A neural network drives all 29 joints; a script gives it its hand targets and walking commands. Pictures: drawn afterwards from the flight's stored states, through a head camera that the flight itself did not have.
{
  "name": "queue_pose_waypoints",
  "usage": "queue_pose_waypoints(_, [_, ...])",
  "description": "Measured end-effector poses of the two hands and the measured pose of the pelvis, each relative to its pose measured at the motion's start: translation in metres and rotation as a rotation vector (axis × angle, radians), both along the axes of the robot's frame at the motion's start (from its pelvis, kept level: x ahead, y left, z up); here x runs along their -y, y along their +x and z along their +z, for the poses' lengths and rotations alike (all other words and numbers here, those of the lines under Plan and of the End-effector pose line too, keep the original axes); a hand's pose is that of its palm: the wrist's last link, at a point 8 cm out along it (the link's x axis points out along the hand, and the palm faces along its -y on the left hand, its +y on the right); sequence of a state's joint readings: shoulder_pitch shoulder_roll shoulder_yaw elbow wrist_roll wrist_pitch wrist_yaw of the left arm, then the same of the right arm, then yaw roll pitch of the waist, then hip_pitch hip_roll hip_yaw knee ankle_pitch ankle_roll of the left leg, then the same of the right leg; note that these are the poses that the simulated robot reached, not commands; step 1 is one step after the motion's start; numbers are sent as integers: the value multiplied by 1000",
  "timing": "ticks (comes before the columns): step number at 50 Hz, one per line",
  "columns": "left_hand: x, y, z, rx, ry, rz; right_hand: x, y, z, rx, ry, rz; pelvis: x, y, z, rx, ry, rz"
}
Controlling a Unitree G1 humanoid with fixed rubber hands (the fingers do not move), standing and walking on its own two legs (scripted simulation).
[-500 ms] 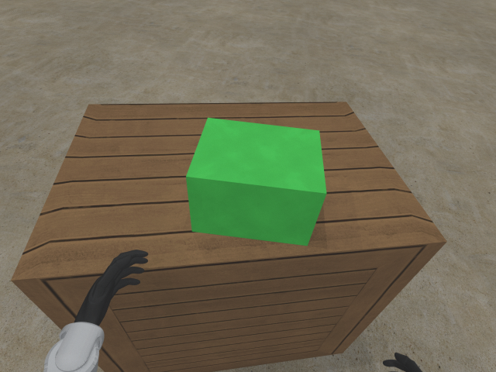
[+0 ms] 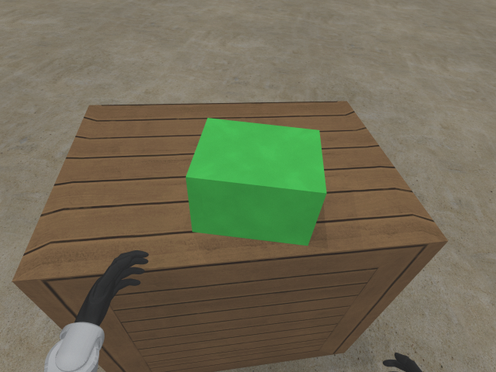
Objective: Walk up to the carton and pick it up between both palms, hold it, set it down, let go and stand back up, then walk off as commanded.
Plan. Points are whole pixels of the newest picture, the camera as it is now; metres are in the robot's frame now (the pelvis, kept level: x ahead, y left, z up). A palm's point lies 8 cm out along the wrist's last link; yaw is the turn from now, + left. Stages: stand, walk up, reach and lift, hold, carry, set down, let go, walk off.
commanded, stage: stand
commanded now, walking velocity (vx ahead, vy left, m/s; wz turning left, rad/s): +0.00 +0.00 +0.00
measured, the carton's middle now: (256, 180) +0.48 +0.03 +0.06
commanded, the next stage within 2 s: walk off in 0.64 s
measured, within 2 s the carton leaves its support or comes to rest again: neither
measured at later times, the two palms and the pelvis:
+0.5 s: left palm (99, 306) +0.21 +0.24 +0.03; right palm out of the picture +0.14 -0.27 -0.07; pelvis +0.00 +0.00 +0.00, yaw +0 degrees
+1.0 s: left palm (97, 305) +0.21 +0.24 +0.03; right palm out of the picture +0.13 -0.27 -0.08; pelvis -0.01 +0.01 +0.00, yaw +0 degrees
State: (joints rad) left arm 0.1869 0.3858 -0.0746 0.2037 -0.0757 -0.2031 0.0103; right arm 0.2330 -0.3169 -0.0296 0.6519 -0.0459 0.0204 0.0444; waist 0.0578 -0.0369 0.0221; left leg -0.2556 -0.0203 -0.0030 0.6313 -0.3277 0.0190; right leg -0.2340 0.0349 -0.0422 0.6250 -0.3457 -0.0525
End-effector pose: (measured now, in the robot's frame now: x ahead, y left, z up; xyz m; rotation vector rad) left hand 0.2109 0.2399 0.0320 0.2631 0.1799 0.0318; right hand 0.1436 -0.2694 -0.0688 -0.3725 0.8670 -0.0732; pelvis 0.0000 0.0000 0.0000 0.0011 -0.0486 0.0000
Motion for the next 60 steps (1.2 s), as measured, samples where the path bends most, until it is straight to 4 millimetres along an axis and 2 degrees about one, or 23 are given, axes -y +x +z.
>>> queue_pose_waypoints(44, [-1, 0, 0, 1, 1, -4, 0, 0, 0, 3, -2, -2, -1, 0, 0, -1, -1, 0])
queue_pose_waypoints(54, [-9, -5, -2, -9, 2, -48, -11, -26, -8, -23, -17, -33, -15, -18, -4, -3, -18, -7])
queue_pose_waypoints(60, [-21, -12, -12, 23, -22, -98, -24, -53, -15, -57, -53, -44, -34, -41, -14, -39, -45, -10])
